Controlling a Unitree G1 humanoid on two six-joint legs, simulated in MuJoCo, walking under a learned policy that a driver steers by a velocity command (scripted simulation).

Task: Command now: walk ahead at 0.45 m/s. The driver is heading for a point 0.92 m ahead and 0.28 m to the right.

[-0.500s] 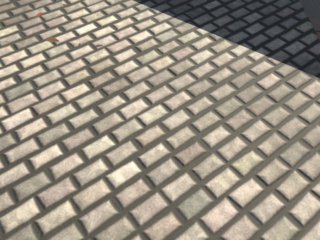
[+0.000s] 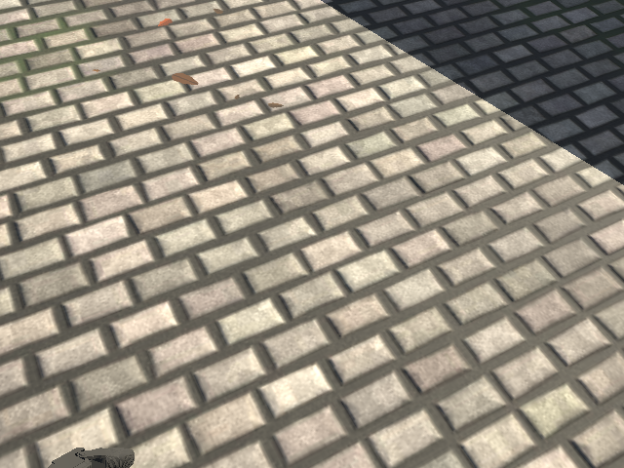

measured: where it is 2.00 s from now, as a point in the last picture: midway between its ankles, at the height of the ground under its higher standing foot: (421, 293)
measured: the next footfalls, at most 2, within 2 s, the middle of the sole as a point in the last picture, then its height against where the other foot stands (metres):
right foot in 0.16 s outside the picture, level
left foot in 0.62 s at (260, 422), level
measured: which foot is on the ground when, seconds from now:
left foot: down 0.00-0.16, up 0.18-0.60, down 0.62-1.00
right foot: up 0.00-0.14, down 0.16-0.60, up 0.62-1.00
